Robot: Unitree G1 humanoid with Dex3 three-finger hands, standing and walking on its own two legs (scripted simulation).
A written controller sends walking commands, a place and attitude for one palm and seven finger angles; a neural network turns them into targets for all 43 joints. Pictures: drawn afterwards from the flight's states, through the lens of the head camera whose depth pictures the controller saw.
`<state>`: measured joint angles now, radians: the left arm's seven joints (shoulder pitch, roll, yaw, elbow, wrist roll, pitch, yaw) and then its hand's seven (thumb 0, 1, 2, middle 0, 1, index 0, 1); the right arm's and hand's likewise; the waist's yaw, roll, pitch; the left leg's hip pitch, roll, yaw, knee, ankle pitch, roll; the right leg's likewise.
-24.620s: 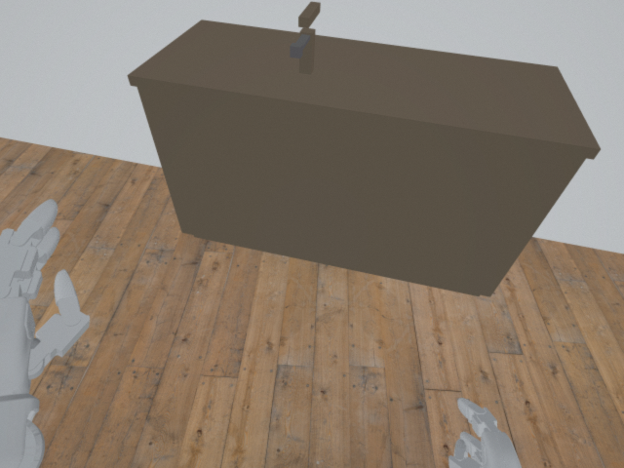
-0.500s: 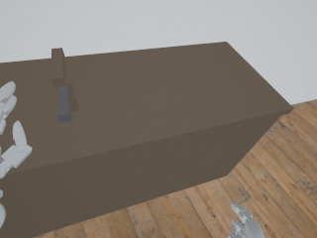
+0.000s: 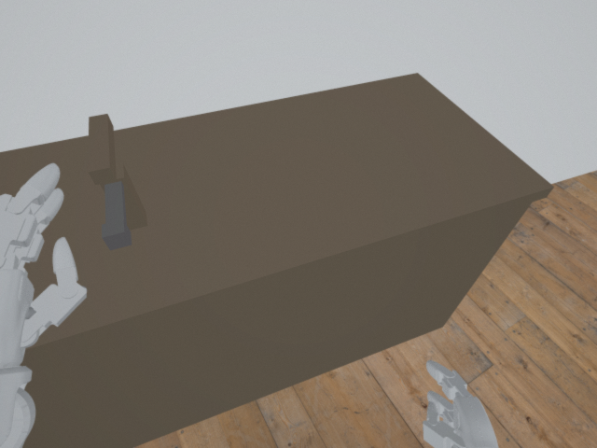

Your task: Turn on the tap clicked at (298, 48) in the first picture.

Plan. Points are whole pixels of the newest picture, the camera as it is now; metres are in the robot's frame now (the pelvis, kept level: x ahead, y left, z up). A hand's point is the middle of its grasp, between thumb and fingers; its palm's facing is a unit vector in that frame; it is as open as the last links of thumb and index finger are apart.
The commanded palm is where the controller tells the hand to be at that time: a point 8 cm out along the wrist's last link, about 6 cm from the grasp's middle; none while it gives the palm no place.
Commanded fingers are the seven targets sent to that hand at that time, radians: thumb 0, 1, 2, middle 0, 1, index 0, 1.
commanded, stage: come to a stop and stand still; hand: left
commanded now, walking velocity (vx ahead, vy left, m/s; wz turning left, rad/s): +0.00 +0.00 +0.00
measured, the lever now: (116, 234) +0.35 +0.28 +0.09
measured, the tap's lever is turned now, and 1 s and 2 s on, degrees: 0 0 0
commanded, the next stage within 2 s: look again from close up in 0.28 s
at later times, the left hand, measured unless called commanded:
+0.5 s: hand (73, 291) +0.23 +0.25 +0.16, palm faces +0.39 -0.84 -0.38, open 7.4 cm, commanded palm +0.17 +0.27 +0.18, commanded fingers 0.00 0.90 0.90 -0.20 -0.30 -0.20 -0.30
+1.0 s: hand (61, 303) +0.21 +0.25 +0.16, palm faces +0.42 -0.85 -0.32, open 7.4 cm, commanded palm +0.15 +0.28 +0.18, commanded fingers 0.00 0.90 0.90 -0.20 -0.30 -0.20 -0.30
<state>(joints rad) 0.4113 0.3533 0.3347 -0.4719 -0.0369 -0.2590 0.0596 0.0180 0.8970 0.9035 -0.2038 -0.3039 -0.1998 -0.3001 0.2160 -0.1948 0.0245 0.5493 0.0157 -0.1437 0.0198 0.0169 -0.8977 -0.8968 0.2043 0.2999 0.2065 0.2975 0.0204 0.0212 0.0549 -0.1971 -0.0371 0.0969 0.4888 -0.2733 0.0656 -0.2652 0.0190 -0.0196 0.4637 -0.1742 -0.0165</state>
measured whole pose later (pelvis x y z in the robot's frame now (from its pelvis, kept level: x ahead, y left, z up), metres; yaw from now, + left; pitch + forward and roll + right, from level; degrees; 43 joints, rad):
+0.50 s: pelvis +0.01 -0.01 +0.00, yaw +1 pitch -1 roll -1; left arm 0.41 0.38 0.36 -0.41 -0.03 -0.22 0.09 0.02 0.89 0.90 -0.21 -0.31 -0.21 -0.30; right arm 0.20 -0.20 0.03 0.54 0.01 -0.13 -0.03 0.02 -0.90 -0.90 0.20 0.30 0.20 0.30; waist 0.02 -0.03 0.03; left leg -0.16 -0.02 0.07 0.45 -0.26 0.06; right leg -0.21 0.03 -0.04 0.40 -0.16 -0.03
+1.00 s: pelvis +0.00 +0.00 +0.00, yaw +1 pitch -3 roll +0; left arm 0.37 0.35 0.34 -0.42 -0.03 -0.18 0.10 0.02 0.89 0.90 -0.21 -0.30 -0.20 -0.30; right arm 0.22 -0.17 0.03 0.56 0.01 -0.10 -0.02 0.02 -0.90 -0.90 0.20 0.30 0.21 0.30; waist 0.05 -0.06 0.06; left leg -0.15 -0.04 0.08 0.43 -0.24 0.07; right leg -0.22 0.01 -0.03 0.42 -0.16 -0.02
